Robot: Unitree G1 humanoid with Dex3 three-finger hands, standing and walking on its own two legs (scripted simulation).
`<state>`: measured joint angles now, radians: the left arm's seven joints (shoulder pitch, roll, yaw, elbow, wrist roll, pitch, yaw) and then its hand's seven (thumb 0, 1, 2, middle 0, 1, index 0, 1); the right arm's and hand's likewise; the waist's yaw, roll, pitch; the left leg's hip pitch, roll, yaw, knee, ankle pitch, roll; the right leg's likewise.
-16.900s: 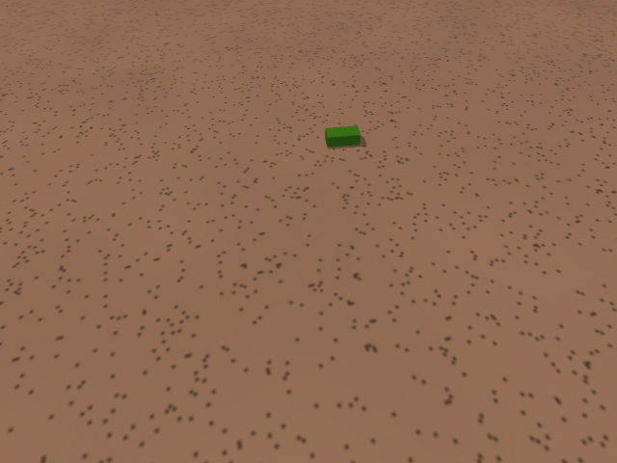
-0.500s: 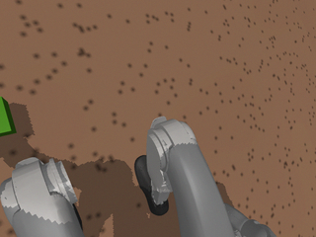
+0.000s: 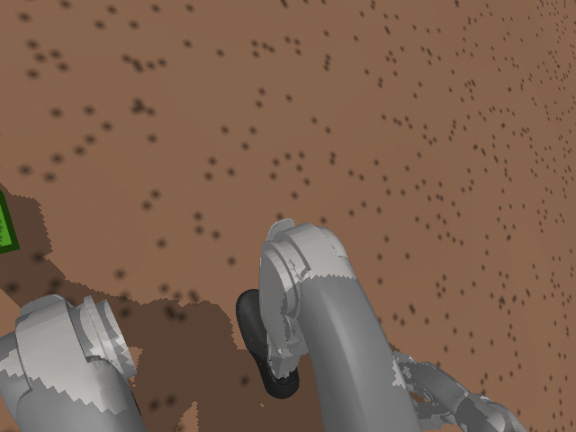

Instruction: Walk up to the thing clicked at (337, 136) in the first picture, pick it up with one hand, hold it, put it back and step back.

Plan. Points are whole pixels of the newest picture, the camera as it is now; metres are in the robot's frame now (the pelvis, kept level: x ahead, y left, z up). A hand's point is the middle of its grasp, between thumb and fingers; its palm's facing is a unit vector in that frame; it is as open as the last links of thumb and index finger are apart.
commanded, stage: close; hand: left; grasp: from above
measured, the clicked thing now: out of the picture +0.42 +0.32 -0.27
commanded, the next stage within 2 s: settle in 0.82 s
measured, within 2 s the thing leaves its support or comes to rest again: leaves its support in 1.24 s
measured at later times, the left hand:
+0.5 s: hand out of the picture +0.40 +0.32 -0.24, palm faces -0.44 -0.13 -0.89, open 11.5 cm
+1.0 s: hand out of the picture +0.41 +0.32 -0.24, palm faces -0.44 -0.16 -0.88, open 11.2 cm
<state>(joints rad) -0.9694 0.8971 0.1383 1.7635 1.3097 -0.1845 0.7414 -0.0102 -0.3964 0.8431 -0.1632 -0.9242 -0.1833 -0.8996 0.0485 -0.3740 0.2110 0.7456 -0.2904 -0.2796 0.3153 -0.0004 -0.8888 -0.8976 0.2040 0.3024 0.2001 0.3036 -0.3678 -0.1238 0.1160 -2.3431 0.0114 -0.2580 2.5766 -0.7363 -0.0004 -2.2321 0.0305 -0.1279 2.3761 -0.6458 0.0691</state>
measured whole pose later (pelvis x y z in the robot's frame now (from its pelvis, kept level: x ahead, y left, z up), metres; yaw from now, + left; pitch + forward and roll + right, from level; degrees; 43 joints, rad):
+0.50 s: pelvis +0.00 +0.00 -0.01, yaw +0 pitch +25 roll -14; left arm -0.91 0.94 0.08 1.71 1.35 -0.36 0.70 -0.01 -0.15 0.77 -0.31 -0.93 -0.37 -0.88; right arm 0.05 -0.31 0.27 0.74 -0.32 -0.23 0.28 0.00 -0.89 -0.90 0.21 0.30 0.20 0.30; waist -0.33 -0.12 0.14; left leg -2.31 0.01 -0.28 2.60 -0.75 -0.02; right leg -2.22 0.04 -0.13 2.40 -0.65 0.08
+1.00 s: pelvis +0.00 +0.00 +0.00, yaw +1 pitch +26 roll -14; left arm -0.97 0.95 0.13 1.76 1.31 -0.28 0.66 0.00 -0.18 0.66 -0.46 -0.76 -0.55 -0.72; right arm 0.06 -0.35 0.25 0.72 -0.31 -0.25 0.28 0.00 -0.90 -0.90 0.20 0.30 0.20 0.30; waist -0.36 -0.11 0.14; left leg -2.33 0.00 -0.26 2.58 -0.74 -0.02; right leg -2.23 0.03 -0.13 2.39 -0.65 0.08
